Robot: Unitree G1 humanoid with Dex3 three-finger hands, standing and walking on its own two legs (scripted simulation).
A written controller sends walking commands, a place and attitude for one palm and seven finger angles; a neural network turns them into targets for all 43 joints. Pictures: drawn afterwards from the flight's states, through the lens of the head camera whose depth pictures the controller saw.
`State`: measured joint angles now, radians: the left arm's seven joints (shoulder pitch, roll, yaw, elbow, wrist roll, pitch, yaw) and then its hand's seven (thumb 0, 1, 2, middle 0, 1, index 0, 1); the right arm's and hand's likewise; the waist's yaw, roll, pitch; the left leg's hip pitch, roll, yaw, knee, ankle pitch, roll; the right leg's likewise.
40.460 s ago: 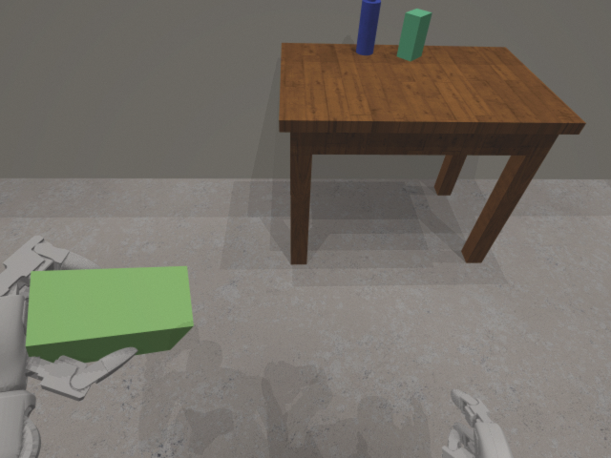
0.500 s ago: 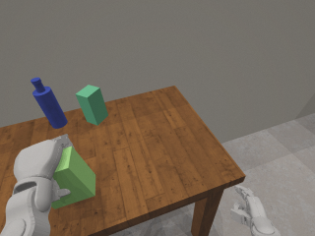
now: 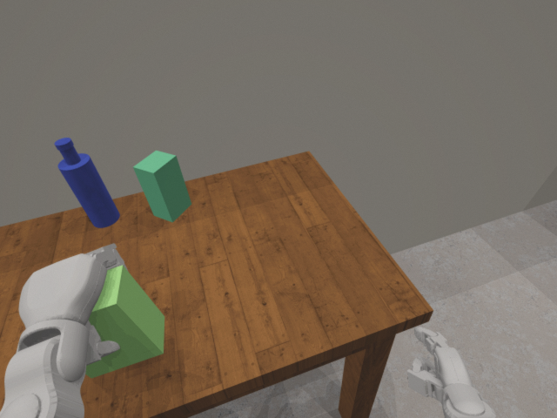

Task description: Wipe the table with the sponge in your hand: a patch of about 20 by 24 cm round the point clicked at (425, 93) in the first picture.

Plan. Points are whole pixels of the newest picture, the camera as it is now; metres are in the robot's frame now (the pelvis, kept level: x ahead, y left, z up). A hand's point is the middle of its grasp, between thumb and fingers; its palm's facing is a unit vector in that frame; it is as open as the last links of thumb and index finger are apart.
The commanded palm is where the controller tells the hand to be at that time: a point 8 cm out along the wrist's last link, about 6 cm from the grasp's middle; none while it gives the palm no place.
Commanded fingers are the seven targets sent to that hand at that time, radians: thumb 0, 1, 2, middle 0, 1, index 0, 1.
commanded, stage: bring the sponge back beside the body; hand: left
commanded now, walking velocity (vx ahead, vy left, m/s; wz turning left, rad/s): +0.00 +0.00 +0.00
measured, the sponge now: (115, 331) +0.19 +0.28 +0.05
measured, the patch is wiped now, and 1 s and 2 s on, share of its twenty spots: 1.00 1.00 1.00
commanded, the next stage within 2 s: step back with the hand held close in 0.56 s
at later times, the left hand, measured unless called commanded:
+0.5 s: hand (88, 313) +0.19 +0.29 +0.11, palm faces +0.09 -0.14 -0.99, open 10.5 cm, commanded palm +0.15 +0.28 +0.18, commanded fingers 0.00 0.10 1.30 -1.20 -1.60 -1.20 -1.60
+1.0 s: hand (104, 285) +0.20 +0.25 +0.16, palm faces +0.33 -0.86 -0.40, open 10.5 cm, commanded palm +0.15 +0.30 +0.17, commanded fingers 0.00 0.10 1.30 -1.20 -1.60 -1.20 -1.60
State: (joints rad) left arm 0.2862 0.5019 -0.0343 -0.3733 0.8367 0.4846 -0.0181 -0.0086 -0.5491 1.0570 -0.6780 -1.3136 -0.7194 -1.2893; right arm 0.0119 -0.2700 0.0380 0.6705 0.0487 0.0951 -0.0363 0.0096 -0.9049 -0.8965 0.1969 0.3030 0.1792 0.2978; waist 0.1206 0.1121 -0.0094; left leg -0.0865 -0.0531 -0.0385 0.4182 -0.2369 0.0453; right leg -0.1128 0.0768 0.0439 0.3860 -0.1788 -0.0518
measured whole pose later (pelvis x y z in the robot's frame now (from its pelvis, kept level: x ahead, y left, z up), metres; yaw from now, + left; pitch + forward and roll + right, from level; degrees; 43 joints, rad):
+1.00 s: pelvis +0.00 +0.01 -0.01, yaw +1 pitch +2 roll -1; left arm 0.50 0.42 0.32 -0.57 -0.08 -0.04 0.10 -0.01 -0.55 1.06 -0.68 -1.32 -0.72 -1.29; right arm 0.23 -0.24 0.02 0.56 0.02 0.02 -0.09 0.01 -0.90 -0.90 0.20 0.30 0.19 0.30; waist 0.00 0.00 -0.04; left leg -0.32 -0.08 -0.05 0.57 -0.28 0.06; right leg -0.33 0.06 0.02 0.52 -0.23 -0.03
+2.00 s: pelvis -0.14 +0.01 -0.01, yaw -2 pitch +3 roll -3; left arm 0.47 0.40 0.34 -0.61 -0.03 -0.08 0.12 -0.01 -0.56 1.06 -0.68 -1.32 -0.72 -1.30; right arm 0.18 -0.14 0.05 0.59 -0.02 -0.09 -0.04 0.01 -0.90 -0.90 0.20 0.30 0.20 0.30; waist -0.01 -0.03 -0.04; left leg -0.49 0.03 -0.01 0.54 -0.10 0.02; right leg -0.26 0.04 0.04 0.56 -0.34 0.01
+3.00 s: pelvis -0.43 -0.05 -0.04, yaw +4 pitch -2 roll -1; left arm 0.39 0.37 0.32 -0.42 -0.03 -0.08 0.07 -0.01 -0.56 1.06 -0.68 -1.32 -0.72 -1.30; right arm 0.32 -0.23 0.03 0.66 0.03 -0.11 -0.04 0.01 -0.90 -0.90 0.20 0.30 0.20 0.30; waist -0.02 0.04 -0.09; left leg -0.51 0.04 -0.03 1.06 -0.43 0.03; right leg -0.39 0.02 -0.11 0.78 -0.39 -0.07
